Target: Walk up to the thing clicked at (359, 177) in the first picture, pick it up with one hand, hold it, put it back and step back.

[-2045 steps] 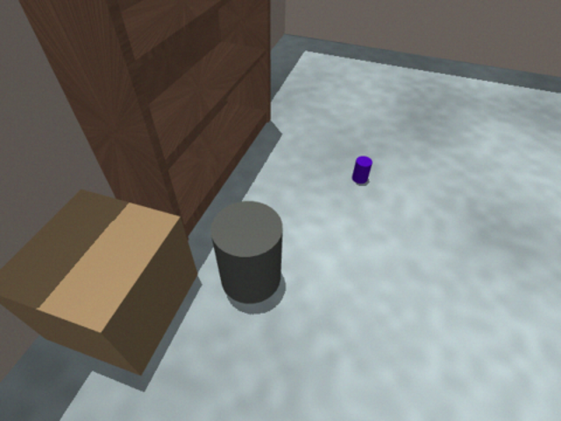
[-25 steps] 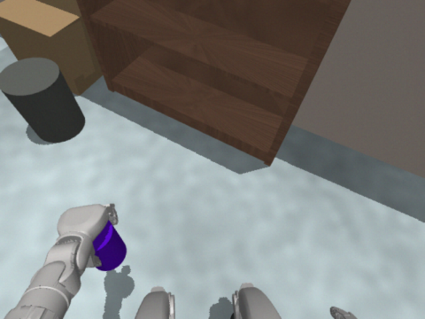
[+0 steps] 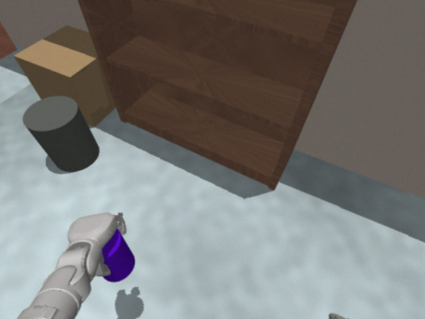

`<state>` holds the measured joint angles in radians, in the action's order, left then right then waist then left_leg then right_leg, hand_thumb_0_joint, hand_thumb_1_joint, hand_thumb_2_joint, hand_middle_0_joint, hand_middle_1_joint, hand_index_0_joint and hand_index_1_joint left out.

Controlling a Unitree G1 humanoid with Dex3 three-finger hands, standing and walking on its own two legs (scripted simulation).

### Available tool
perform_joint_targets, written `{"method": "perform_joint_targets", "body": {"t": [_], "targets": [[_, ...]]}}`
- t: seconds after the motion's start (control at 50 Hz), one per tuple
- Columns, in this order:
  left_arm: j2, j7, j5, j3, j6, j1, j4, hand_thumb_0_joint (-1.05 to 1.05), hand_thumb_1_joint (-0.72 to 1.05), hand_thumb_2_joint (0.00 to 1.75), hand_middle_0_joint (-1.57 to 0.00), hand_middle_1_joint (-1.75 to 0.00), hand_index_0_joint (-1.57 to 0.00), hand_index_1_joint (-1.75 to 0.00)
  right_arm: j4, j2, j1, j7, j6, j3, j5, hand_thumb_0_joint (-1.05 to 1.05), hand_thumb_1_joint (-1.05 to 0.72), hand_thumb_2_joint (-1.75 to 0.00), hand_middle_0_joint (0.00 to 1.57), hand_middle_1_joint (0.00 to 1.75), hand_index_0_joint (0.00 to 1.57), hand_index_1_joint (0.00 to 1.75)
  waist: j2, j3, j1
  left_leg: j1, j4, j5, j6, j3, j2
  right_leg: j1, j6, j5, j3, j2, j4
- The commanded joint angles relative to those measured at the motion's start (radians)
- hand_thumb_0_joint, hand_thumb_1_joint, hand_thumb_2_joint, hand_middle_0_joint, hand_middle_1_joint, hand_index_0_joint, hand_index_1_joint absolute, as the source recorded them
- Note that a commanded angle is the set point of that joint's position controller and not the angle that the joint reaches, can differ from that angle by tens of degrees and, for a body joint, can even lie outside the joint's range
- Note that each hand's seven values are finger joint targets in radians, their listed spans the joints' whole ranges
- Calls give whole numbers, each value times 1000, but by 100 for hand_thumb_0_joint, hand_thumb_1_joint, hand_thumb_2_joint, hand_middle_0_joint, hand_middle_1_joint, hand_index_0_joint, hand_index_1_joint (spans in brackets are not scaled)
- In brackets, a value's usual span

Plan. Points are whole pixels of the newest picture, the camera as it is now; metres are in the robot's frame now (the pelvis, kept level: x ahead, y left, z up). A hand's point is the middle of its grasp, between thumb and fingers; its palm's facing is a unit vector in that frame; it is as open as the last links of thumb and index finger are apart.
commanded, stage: hold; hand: left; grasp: from above
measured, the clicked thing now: (110, 254) +0.30 +0.22 -0.14
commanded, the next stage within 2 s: crouch in 1.86 s
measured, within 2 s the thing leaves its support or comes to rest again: neither
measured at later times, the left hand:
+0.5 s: hand (97, 242) +0.30 +0.22 -0.06, palm faces -0.49 -0.09 -0.87, open 10.5 cm
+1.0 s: hand (95, 245) +0.29 +0.22 -0.04, palm faces -0.47 -0.08 -0.88, open 10.5 cm
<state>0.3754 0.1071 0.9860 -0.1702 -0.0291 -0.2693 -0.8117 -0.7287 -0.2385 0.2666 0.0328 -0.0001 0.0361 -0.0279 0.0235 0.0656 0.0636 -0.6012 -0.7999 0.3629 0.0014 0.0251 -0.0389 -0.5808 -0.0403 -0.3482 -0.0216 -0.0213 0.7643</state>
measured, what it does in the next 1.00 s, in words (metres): stands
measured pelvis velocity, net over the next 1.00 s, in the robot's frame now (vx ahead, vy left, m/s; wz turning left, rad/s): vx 0.00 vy -0.01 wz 0.00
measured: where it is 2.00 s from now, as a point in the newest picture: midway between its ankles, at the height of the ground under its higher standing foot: outside the picture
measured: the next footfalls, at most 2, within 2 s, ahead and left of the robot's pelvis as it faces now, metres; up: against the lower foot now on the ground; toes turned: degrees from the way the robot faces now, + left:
none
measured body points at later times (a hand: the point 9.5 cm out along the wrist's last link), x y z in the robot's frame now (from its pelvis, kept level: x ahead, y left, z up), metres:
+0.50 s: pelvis +0.01 +0.00 +0.02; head +0.04 -0.01 +0.47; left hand +0.32 +0.22 -0.01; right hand +0.11 -0.27 -0.10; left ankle +0.02 +0.12 -0.71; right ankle +0.02 -0.15 -0.71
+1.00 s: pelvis +0.00 -0.01 +0.02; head +0.02 -0.02 +0.47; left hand +0.31 +0.22 +0.01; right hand +0.12 -0.27 -0.09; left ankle +0.02 +0.12 -0.71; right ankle +0.02 -0.15 -0.71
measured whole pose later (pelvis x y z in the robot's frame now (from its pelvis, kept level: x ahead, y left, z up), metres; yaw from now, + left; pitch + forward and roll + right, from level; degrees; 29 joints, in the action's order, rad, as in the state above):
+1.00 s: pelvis +0.00 -0.01 +0.02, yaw +0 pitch +3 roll +0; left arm 0.37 0.03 1.00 -0.20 -0.05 -0.22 -0.68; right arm -0.71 -0.26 0.22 0.03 -0.03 0.05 -0.04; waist 0.04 0.02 0.02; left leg -0.37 -0.59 0.28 0.01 0.03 -0.03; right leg -0.36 -0.03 -0.27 -0.02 -0.02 0.58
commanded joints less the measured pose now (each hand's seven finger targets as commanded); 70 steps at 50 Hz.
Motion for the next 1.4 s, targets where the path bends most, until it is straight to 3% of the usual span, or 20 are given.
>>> {"method": "perform_joint_targets", "body": {"t": [0.0, 0.08, 0.16, 0.24, 0.38, 0.48, 0.62, 0.74, 0.8, 0.9, 1.02, 1.08, 1.16, 1.32, 1.36, 1.38], "targets": [[261, 73, 35, 109, 23, -355, 289, 0, 57, 114, -99, -88, -97, -91, 101, -165, -3, 15, 27, 53, 1, 0, -90, -90, 20, 30, 20, 30, 62, 329, -15, 285, 133, -253, 6, -15, 46, 118, 46, 218, 30, 43, -128], [270, 92, 51, 120, 13, -380, 328, 0, 53, 114, -95, -88, -93, -90, 82, -168, -7, 18, 23, 59, 2, 0, -89, -90, 20, 30, 20, 30, 86, 350, -11, 347, 145, -326, 13, -14, 44, 146, 47, 274, 29, 45, -136], [250, 101, 50, 101, -2, -395, 336, 0, 52, 111, -95, -85, -92, -87, 80, -173, -16, 15, 19, 62, 1, 0, -89, -90, 20, 30, 20, 30, 86, 328, -13, 371, 172, -322, 14, -16, 42, 154, 47, 265, 36, 45, -164], [221, 80, 32, 84, -17, -377, 298, 0, 51, 111, -93, -86, -91, -88, 78, -172, -25, 12, 20, 65, 1, 0, -89, -90, 20, 30, 20, 30, 64, 321, -7, 387, 179, -347, 12, -12, 41, 181, 43, 288, 35, 45, -184], [199, 10, 9, 61, -7, -329, 274, 0, 51, 112, -94, -86, -92, -89, 110, -174, -53, 5, 18, 66, -6, 0, -89, -90, 20, 30, 20, 30, 49, 265, -23, 370, 211, -301, 8, -6, 47, 213, 42, 254, 31, 44, -218], [231, -13, 22, 84, 11, -322, 323, 0, 49, 110, -93, -85, -91, -88, 132, -173, -56, 4, 13, 63, -9, 0, -90, -90, 20, 30, 20, 30, 49, 276, -34, 386, 223, -349, 8, -7, 44, 233, 47, 289, 31, 48, -216], [258, 27, 40, 119, 14, -350, 375, 0, 50, 114, -95, -87, -92, -90, 141, -172, -68, 1, 9, 62, -8, 0, -90, -90, 20, 30, 20, 30, 64, 276, -40, 401, 238, -323, 8, -1, 47, 247, 46, 271, 27, 45, -233], [240, 44, 43, 106, -9, -348, 397, 0, 52, 112, -95, -88, -93, -90, 134, -171, -76, 1, 13, 62, -7, 0, -90, -90, 20, 30, 20, 30, 43, 286, -33, 418, 246, -311, 4, 0, 48, 260, 43, 272, 22, 42, -247], [227, 29, 36, 93, -21, -354, 404, 0, 51, 111, -94, -89, -92, -91, 128, -165, -77, 2, 13, 61, -6, 0, -90, -90, 20, 30, 20, 30, 39, 304, -36, 429, 244, -345, 2, -4, 45, 272, 41, 304, 23, 42, -247], [219, -14, 21, 76, -16, -350, 396, 0, 51, 111, -95, -87, -93, -90, 139, -167, -95, 4, 13, 59, -10, 0, -91, -90, 20, 30, 20, 30, 30, 265, -35, 426, 266, -305, 0, -3, 46, 276, 41, 267, 25, 40, -270], [227, -57, 14, 85, -2, -312, 395, 0, 53, 105, -95, -86, -94, -87, 162, -163, -127, 4, 11, 50, -13, 0, -91, -90, 20, 30, 20, 30, 27, 208, -49, 408, 298, -227, -4, -5, 49, 277, 42, 194, 25, 37, -297], [241, -64, 24, 98, 6, -308, 415, 0, 52, 106, -93, -87, -92, -88, 167, -162, -125, 5, 11, 48, -14, 0, -90, -90, 20, 30, 20, 30, 48, 229, -50, 430, 301, -262, 0, -7, 43, 281, 46, 217, 27, 42, -289], [256, -57, 29, 116, 12, -321, 437, 0, 51, 108, -95, -86, -93, -88, 172, -162, -128, 6, 11, 47, -16, 0, -91, -90, 20, 30, 20, 30, 44, 238, -53, 439, 301, -287, -1, -3, 47, 300, 46, 242, 24, 42, -291], [237, -44, 26, 90, -3, -387, 463, 0, 54, 108, -95, -89, -94, -90, 155, -161, -134, 8, 13, 47, -16, 0, -91, -90, 20, 30, 20, 30, 49, 253, -46, 471, 306, -293, -1, 0, 47, 298, 44, 253, 24, 40, -302], [269, -46, 26, 115, -7, -382, 451, 0, 52, 109, -94, -89, -93, -90, 149, -163, -133, 10, 12, 48, -16, 0, -91, -90, 20, 30, 20, 30, 59, 267, -55, 478, 307, -305, 0, -3, 46, 305, 43, 258, 27, 38, -305], [247, -50, 27, 95, -10, -377, 441, 0, 51, 110, -94, -89, -92, -91, 150, -157, -136, 10, 12, 44, -14, 0, -91, -90, 20, 30, 20, 30, 47, 254, -44, 473, 309, -302, -1, -2, 46, 299, 43, 261, 26, 39, -306]]}}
